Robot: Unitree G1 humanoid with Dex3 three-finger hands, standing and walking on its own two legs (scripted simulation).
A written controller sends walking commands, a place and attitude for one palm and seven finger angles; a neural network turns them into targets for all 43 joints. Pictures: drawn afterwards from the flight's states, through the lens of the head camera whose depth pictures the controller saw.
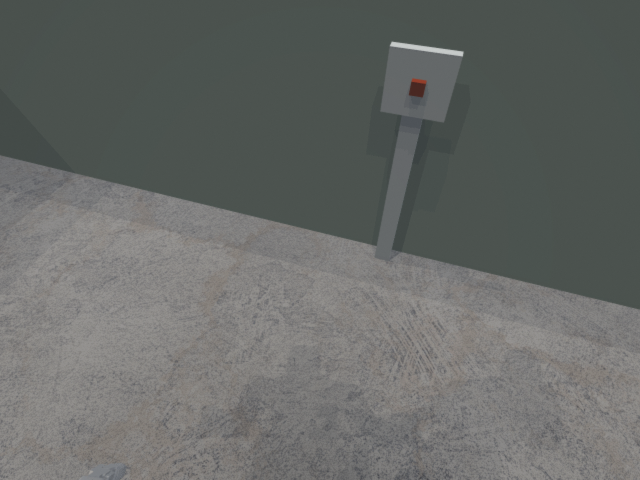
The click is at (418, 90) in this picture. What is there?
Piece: button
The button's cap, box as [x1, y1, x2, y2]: [409, 78, 426, 96]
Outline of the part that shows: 412,78 409,94 422,96 426,81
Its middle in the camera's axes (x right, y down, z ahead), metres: +0.25 -0.40 +1.01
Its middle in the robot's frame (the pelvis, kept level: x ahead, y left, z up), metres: +1.04 -0.20 -0.01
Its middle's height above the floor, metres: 0.76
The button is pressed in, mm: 0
